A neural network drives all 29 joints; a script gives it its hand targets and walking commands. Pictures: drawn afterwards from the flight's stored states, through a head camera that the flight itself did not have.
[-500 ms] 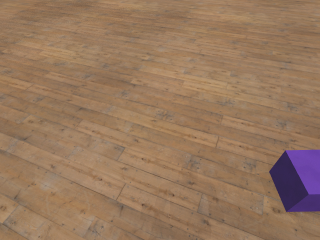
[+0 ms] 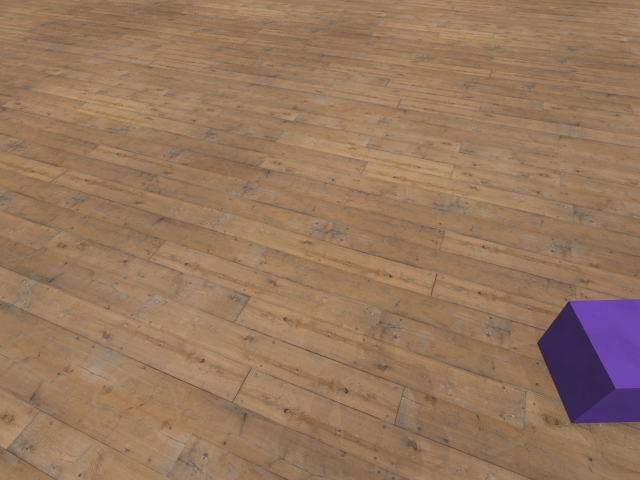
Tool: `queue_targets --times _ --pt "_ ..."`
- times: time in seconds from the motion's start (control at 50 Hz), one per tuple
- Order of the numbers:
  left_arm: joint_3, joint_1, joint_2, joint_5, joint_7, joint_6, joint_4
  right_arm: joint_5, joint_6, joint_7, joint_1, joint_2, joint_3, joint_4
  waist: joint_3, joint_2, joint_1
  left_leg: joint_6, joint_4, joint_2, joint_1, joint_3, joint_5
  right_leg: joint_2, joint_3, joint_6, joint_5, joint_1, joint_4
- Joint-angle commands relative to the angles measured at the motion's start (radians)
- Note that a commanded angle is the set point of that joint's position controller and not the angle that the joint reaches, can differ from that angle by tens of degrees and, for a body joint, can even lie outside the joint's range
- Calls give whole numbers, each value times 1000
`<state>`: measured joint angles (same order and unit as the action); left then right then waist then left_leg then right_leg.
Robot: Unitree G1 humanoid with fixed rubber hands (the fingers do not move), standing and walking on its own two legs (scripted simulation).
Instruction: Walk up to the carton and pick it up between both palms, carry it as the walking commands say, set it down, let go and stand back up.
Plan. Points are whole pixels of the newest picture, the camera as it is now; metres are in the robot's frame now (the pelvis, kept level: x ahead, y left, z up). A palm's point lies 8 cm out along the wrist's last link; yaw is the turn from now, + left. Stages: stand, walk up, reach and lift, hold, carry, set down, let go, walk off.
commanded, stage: stand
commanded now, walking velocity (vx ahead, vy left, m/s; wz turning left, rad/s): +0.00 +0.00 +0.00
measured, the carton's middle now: (615, 361) +0.60 -0.82 -0.64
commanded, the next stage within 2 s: walk up in 0.80 s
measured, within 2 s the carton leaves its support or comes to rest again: neither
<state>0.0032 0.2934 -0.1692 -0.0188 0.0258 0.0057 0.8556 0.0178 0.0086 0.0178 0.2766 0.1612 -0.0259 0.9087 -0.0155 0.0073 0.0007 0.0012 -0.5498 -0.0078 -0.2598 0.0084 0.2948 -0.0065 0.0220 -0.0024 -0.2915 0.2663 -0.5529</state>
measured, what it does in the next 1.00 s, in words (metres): stands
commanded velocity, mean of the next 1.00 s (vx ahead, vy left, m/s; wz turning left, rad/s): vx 0.00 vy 0.00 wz -0.01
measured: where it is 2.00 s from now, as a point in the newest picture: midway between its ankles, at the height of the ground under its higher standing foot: outside the picture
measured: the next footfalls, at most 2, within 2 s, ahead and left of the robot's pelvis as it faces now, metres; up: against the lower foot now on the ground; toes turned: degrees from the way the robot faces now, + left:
left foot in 1.78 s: +0.04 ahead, +0.05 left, +0.00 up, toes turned -20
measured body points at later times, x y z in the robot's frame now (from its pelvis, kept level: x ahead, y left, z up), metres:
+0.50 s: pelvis +0.00 +0.00 +0.01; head +0.01 +0.00 +0.46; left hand +0.01 +0.22 -0.15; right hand +0.00 -0.21 -0.16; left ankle +0.00 +0.12 -0.73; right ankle +0.00 -0.12 -0.73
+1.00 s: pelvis +0.00 +0.00 +0.01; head +0.00 +0.00 +0.46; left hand -0.02 +0.21 -0.15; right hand -0.03 -0.20 -0.16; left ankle +0.00 +0.12 -0.73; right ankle +0.00 -0.12 -0.73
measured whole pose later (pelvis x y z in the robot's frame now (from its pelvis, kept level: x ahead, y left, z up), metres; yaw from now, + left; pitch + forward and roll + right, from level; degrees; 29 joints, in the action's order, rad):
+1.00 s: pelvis +0.00 +0.00 +0.01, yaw +0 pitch -2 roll +0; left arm 0.00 0.29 -0.11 -0.01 0.04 0.00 1.14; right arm 0.01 0.00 0.04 0.31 0.10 -0.02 1.16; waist -0.04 0.01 0.00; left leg 0.00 -0.45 -0.01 -0.18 0.01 0.24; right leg -0.01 0.02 0.00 -0.23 0.19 -0.45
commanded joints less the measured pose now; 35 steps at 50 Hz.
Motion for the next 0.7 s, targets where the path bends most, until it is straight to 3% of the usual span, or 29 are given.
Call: queue_targets --times 0.0,0.22,0.36,0.68 --pt "35 30 -107 2 8 -26 -32 -2 -23 7 35 89 -30 -26 26 -10 -3 -45 109 -49 25 -69 -137 58 79 -50 155 -17 108" --pt "37 39 -80 2 16 -24 79 -4 -22 17 52 75 -30 85 -9 12 1 -41 145 -56 49 -66 -171 66 76 -47 183 -54 139" --pt "28 55 -55 6 19 -18 151 -3 -19 23 77 50 -23 146 -54 -6 -1 -38 170 -60 49 -69 -149 68 77 -41 162 -50 165" --pt "18 63 -31 7 23 -15 246 -5 -16 27 98 26 -14 222 -69 5 -2 -32 186 -61 56 -65 -130 69 74 -34 142 -48 186"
